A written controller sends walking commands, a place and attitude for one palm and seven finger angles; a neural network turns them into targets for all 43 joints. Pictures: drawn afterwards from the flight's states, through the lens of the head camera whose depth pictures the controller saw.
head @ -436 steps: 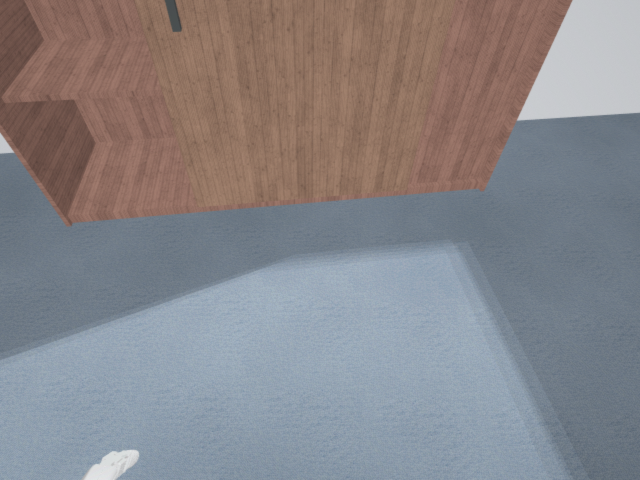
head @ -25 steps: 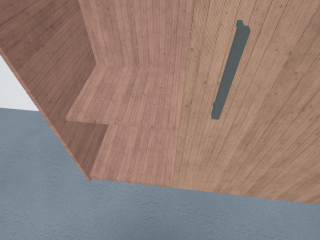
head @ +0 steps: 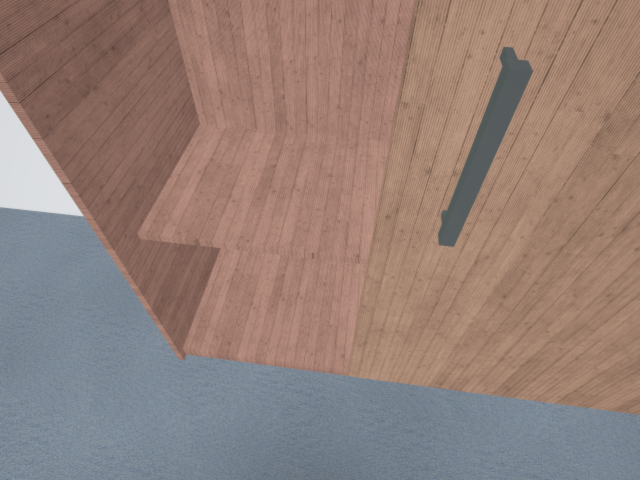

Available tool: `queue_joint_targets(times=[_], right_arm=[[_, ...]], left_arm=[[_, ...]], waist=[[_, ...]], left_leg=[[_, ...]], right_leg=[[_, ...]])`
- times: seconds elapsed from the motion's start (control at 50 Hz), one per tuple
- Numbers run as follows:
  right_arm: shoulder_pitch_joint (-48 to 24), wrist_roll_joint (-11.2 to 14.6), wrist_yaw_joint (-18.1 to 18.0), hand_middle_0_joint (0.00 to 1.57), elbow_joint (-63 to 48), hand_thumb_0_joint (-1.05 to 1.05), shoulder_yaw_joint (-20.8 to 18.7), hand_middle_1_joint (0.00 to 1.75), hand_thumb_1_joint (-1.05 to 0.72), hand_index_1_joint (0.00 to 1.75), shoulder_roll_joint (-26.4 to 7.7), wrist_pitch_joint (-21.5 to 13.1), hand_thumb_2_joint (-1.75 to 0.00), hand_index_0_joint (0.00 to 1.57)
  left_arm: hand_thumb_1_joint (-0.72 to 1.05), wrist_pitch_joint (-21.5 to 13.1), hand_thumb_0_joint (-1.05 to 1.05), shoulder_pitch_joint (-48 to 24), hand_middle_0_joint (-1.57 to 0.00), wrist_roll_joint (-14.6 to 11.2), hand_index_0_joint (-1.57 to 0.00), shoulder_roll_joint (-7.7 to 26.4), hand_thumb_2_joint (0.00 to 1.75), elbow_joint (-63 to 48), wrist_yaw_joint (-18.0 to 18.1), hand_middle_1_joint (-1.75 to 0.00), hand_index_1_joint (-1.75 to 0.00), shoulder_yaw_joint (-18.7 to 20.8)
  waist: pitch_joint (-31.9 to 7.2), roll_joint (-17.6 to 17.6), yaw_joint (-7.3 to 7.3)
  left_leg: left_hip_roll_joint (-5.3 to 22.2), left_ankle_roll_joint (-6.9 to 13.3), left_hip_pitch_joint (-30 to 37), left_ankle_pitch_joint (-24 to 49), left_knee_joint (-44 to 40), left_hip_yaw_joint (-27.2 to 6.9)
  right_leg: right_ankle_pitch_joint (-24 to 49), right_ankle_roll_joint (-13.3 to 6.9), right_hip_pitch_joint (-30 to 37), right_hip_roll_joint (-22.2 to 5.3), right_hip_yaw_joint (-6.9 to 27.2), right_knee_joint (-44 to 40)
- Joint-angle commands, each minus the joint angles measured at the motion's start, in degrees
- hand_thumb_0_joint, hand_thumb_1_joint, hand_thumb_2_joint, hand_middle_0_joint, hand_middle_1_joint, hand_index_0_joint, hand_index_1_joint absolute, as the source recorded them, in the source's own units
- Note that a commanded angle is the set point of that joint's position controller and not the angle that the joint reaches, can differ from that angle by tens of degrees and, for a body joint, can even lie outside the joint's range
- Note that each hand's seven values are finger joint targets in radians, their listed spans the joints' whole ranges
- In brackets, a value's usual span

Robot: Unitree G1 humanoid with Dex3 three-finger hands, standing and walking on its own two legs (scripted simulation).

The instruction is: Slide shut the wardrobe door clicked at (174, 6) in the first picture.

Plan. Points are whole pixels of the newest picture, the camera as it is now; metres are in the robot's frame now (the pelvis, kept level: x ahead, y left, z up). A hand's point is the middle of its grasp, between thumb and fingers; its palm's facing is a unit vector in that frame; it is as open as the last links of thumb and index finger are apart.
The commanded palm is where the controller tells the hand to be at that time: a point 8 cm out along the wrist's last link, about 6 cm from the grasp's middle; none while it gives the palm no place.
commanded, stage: look again from close up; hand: right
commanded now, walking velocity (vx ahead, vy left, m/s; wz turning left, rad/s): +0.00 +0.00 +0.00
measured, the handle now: (472, 161) +0.48 -0.17 +0.16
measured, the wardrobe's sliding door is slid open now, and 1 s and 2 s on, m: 0.53 0.53 0.53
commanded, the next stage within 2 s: raise the hand with hooked fingers in 0.84 s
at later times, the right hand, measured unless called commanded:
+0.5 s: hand out of the picture +0.01 -0.13 -0.17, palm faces +0.03 +0.98 -0.19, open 7.3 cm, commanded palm none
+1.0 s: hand out of the picture +0.03 -0.13 -0.16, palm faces +0.14 +0.97 -0.22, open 7.3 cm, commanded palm +0.10 -0.18 -0.06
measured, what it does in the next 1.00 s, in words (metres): stands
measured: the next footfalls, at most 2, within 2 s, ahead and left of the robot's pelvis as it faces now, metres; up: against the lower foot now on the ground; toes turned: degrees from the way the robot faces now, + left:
none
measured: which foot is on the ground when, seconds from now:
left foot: down 0.00-1.00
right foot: down 0.00-1.00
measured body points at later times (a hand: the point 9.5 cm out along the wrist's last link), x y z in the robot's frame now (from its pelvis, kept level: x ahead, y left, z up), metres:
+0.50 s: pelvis +0.01 +0.04 +0.00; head +0.03 +0.04 +0.45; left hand +0.02 +0.26 -0.16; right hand +0.01 -0.18 -0.16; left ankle -0.04 +0.16 -0.74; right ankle -0.01 -0.08 -0.74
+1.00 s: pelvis +0.01 +0.05 +0.00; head +0.03 +0.05 +0.45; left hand +0.03 +0.28 -0.15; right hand +0.02 -0.18 -0.14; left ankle -0.04 +0.16 -0.74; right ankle -0.01 -0.08 -0.74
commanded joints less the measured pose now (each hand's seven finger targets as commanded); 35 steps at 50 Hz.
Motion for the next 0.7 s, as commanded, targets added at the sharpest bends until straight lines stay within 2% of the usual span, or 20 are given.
queue_joint_targets(times=[0.0,0.14,0.28,0.34,0.38,0.44,0.46,0.54,0.56,0.64,0.66,0.68], right_arm=[[4.05,0.18,-0.43,0.2,-1.13,0.0,-1.38,0.3,-0.9,0.3,-6.21,-1.18,-0.9,0.2],[4.25,0.31,-0.47,0.2,-0.88,0.0,-1.39,0.3,-0.9,0.3,-5.84,-1.38,-0.9,0.2],[4.46,0.29,-0.52,0.2,-0.64,0.0,-1.51,0.3,-0.9,0.3,-5.97,-1.76,-0.9,0.2],[4.61,0.38,-0.51,0.2,-0.64,0.0,-1.51,0.3,-0.9,0.3,-5.83,-1.8,-0.9,0.2],[4.74,0.34,-0.55,0.2,-0.61,0.0,-1.53,0.3,-0.9,0.3,-6.0,-1.88,-0.9,0.2],[4.76,0.41,-0.53,0.2,-0.46,0.0,-1.52,0.3,-0.9,0.3,-5.9,-1.88,-0.9,0.2],[4.79,0.32,-0.54,0.2,-0.56,0.0,-1.56,0.3,-0.9,0.3,-6.03,-1.96,-0.9,0.2],[4.71,0.47,-0.53,0.2,-0.52,0.0,-1.55,0.3,-0.9,0.3,-5.78,-1.85,-0.9,0.2],[4.85,0.41,-0.53,0.2,-0.48,0.0,-1.54,0.3,-0.9,0.3,-5.91,-1.91,-0.9,0.2],[5.27,0.45,-0.56,0.2,-0.27,0.0,-1.64,0.3,-0.9,0.3,-5.69,-2.01,-0.9,0.2],[5.35,0.45,-0.55,0.2,-0.29,0.0,-1.63,0.3,-0.9,0.3,-5.88,-2.04,-0.9,0.2],[5.18,0.45,-0.59,0.2,-0.2,0.0,-1.62,0.3,-0.9,0.3,-5.65,-1.93,-0.9,0.2]], left_arm=[[0.9,-0.88,0.0,2.54,-0.2,-0.15,-0.2,5.82,0.9,-1.48,0.44,-0.3,-0.3,1.24],[0.9,-0.78,0.0,3.02,-0.2,-0.16,-0.2,5.11,0.9,-0.52,0.53,-0.3,-0.3,1.01],[0.9,-0.72,0.0,3.28,-0.2,-0.18,-0.2,4.48,0.9,0.22,0.59,-0.3,-0.3,0.88],[0.9,-0.72,0.0,3.63,-0.2,-0.16,-0.2,4.33,0.9,0.42,0.68,-0.3,-0.3,0.88],[0.9,-0.62,0.0,3.43,-0.2,-0.19,-0.2,4.22,0.9,0.55,0.69,-0.3,-0.3,0.78],[0.9,-0.55,0.0,3.72,-0.2,-0.16,-0.2,4.07,0.9,0.74,0.73,-0.3,-0.3,0.79],[0.9,-0.52,0.0,3.8,-0.2,-0.21,-0.2,3.98,0.9,0.79,0.73,-0.3,-0.3,0.78],[0.9,-0.59,0.0,4.07,-0.2,-0.15,-0.2,4.21,0.9,1.03,0.83,-0.3,-0.3,0.64],[0.9,-0.55,0.0,3.8,-0.2,-0.25,-0.2,4.04,0.9,1.03,0.82,-0.3,-0.3,0.57],[0.9,-0.66,0.0,4.22,-0.2,-0.23,-0.2,4.13,0.9,0.98,0.92,-0.3,-0.3,0.52],[0.9,-0.57,0.0,4.06,-0.2,-0.29,-0.2,3.8,0.9,1.02,0.9,-0.3,-0.3,0.49],[0.9,-0.49,0.0,3.98,-0.2,-0.22,-0.2,3.97,0.9,0.96,0.91,-0.3,-0.3,0.5]], waist=[[-0.71,0.42,0.35],[-0.53,0.45,0.37],[-0.21,1.54,0.24],[-0.83,0.64,0.27],[0.09,0.94,0.25],[0.01,0.45,0.33],[-0.03,1.68,0.33],[-0.31,-0.45,0.39],[0.36,0.65,0.23],[-0.91,0.63,0.24],[0.0,1.25,0.13],[0.73,0.42,0.23]], left_leg=[[1.64,4.38,-2.74,12.45,-3.36,-1.31],[1.62,4.73,-2.62,13.27,-3.85,-1.68],[2.01,5.0,-1.51,17.5,-4.33,-1.74],[1.95,5.07,-1.29,17.59,-4.67,-1.8],[2.12,5.13,-1.06,19.42,-4.92,-1.81],[1.95,5.13,-1.36,18.52,-5.36,-1.75],[1.73,5.1,-0.73,19.64,-5.44,-1.61],[1.68,5.16,-0.81,18.73,-5.63,-1.6],[1.51,5.11,-0.73,19.32,-5.85,-1.54],[1.87,5.12,0.31,21.49,-5.89,-1.4],[1.75,5.11,0.35,21.56,-6.13,-1.18],[1.83,5.19,-0.2,20.66,-6.2,-1.3]], right_leg=[[11.79,-0.07,2.17,-6.87,6.91,-4.93],[11.68,0.33,2.35,-6.97,6.62,-4.63],[13.29,0.81,2.07,-6.8,6.15,-3.76],[13.6,0.97,2.84,-6.95,6.08,-4.0],[13.68,1.11,2.27,-6.83,5.85,-3.69],[13.52,1.27,2.96,-7.04,5.85,-4.22],[13.96,1.21,2.74,-7.02,5.9,-3.91],[14.69,1.35,3.51,-7.27,5.95,-4.66],[14.82,1.24,3.19,-7.27,5.99,-4.48],[15.94,1.45,3.84,-7.29,5.85,-4.5],[15.24,1.49,3.18,-7.2,5.76,-4.51],[14.73,1.58,2.97,-7.13,5.85,-4.79]])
